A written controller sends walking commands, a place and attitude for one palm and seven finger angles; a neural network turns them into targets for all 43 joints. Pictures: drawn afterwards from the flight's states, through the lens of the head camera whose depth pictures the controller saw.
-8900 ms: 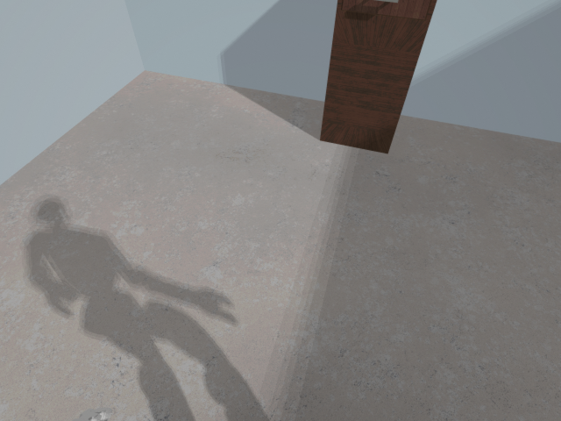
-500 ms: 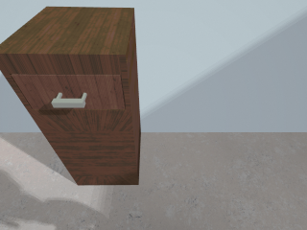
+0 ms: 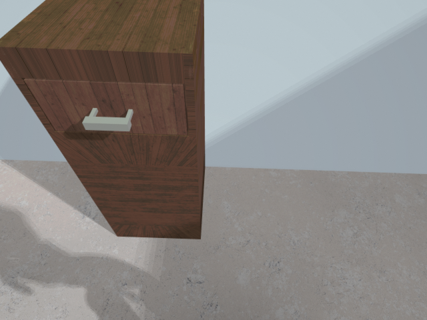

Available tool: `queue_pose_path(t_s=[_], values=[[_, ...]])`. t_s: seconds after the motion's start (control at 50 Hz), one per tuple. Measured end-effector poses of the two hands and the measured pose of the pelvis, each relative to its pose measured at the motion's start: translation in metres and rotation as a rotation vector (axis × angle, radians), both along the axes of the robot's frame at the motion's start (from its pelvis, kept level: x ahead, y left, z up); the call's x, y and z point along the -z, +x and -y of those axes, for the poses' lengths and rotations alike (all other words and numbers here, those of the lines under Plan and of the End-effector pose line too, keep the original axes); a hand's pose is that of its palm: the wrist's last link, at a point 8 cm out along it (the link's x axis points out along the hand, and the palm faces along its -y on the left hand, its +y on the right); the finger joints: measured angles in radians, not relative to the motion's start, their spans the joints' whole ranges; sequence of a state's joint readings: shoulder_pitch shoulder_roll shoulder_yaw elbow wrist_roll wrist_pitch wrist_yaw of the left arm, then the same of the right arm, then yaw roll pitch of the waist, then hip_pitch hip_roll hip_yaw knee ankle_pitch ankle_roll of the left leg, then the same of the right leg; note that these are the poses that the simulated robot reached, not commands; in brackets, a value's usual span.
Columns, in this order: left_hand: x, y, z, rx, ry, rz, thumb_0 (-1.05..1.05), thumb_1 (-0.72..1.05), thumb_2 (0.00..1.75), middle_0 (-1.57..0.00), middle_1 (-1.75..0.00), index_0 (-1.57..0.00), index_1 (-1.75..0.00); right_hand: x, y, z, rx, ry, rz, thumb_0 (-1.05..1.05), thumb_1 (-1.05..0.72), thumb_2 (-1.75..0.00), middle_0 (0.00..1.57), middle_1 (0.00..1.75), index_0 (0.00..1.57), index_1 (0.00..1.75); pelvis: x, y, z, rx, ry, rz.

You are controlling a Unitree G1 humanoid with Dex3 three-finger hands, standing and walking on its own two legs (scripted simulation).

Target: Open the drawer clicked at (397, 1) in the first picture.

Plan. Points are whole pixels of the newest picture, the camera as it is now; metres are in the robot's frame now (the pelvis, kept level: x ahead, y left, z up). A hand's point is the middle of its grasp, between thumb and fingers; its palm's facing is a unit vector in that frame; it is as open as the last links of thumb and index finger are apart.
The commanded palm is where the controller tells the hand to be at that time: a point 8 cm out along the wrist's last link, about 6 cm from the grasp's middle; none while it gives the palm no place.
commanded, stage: shuffle to correct the standing spot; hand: left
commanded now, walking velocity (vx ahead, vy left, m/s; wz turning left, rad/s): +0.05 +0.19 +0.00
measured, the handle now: (109, 118) +0.53 +0.30 +0.05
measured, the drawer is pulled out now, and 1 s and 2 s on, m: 0.00 0.00 0.00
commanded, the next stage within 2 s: come to a stop and stand still in 0.08 s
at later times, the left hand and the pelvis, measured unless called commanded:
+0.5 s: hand out of the picture +0.06 +0.18 -0.15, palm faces +0.02 -0.97 -0.24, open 7.3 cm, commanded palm none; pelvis +0.00 +0.01 +0.01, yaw +0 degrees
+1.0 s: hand out of the picture +0.03 +0.16 -0.16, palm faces -0.01 -0.98 -0.20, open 7.4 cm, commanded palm none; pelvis +0.01 -0.02 +0.01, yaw -1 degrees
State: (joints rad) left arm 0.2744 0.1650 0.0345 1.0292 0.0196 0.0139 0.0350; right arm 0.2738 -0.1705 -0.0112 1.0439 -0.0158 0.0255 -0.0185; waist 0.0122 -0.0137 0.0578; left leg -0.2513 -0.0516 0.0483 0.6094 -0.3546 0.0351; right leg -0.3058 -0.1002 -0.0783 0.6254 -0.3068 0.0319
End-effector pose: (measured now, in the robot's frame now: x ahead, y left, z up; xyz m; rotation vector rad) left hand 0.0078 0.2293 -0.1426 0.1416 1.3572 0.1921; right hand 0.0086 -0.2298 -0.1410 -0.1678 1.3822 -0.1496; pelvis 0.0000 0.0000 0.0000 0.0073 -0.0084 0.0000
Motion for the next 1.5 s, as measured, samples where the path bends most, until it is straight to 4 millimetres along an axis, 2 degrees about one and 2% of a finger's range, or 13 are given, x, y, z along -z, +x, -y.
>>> queue_pose_path(t_s=[0.1,0.22,0.32,0.42,0.48,0.62,1.04,1.2,1.5], values=[[0.006,-0.003,-0.021,-0.013,0.009,-0.018,0.01,0.91,0.90,-0.21,-0.30,-0.20,-0.30,-0.005,0.011,-0.007,-0.008,-0.025,0.048,0.00,-0.91,-0.90,0.20,0.30,0.19,0.30,0.003,-0.003,-0.013,0.005,0.010,0.000],[-0.009,0.014,-0.035,0.002,0.035,0.015,0.01,0.91,0.90,-0.20,-0.30,-0.20,-0.30,-0.008,0.017,-0.021,-0.009,-0.008,0.081,0.00,-0.91,-0.90,0.20,0.30,0.19,0.30,-0.006,-0.005,-0.021,0.012,0.001,-0.006],[-0.020,0.034,-0.030,0.026,0.042,0.070,0.01,0.91,0.90,-0.20,-0.29,-0.19,-0.30,-0.005,0.015,-0.025,-0.006,0.011,0.088,0.01,-0.92,-0.90,0.20,0.30,0.20,0.30,-0.009,-0.005,-0.021,0.000,0.012,-0.014],[-0.022,0.045,-0.012,0.041,0.036,0.123,0.01,0.91,0.90,-0.20,-0.29,-0.19,-0.30,0.005,0.004,-0.023,0.000,0.040,0.059,0.01,-0.92,-0.90,0.20,0.30,0.20,0.30,-0.006,-0.005,-0.014,-0.007,0.025,-0.005],[-0.021,0.043,-0.002,0.055,0.038,0.133,0.01,0.92,0.90,-0.20,-0.30,-0.20,-0.30,0.005,0.001,-0.017,0.001,0.050,0.050,0.01,-0.93,-0.90,0.20,0.30,0.20,0.30,-0.006,-0.004,-0.009,-0.008,0.005,-0.006],[-0.019,0.038,0.003,0.085,0.031,0.105,0.01,0.92,0.90,-0.21,-0.30,-0.20,-0.30,0.004,-0.001,-0.009,-0.004,0.052,0.056,0.01,-0.92,-0.90,0.20,0.30,0.19,0.30,-0.005,0.003,0.000,0.002,-0.001,-0.004],[-0.010,0.011,0.023,0.061,-0.015,0.000,0.01,0.91,0.90,-0.20,-0.30,-0.20,-0.30,-0.009,0.013,0.013,-0.007,0.003,0.027,0.00,-0.91,-0.90,0.20,0.30,0.19,0.30,-0.012,0.014,0.018,0.018,0.002,0.007],[-0.009,0.007,0.023,0.058,-0.016,-0.017,0.01,0.91,0.90,-0.20,-0.30,-0.20,-0.30,-0.011,0.015,0.016,-0.005,-0.010,0.027,0.00,-0.91,-0.90,0.20,0.30,0.19,0.30,-0.013,0.015,0.019,0.021,0.000,0.007],[-0.012,0.014,0.012,0.062,-0.001,-0.002,0.01,0.91,0.90,-0.20,-0.30,-0.20,-0.30,-0.012,0.010,0.013,-0.011,-0.007,0.013,0.00,-0.91,-0.90,0.20,0.30,0.20,0.30,-0.014,0.013,0.015,0.018,0.001,0.003]])
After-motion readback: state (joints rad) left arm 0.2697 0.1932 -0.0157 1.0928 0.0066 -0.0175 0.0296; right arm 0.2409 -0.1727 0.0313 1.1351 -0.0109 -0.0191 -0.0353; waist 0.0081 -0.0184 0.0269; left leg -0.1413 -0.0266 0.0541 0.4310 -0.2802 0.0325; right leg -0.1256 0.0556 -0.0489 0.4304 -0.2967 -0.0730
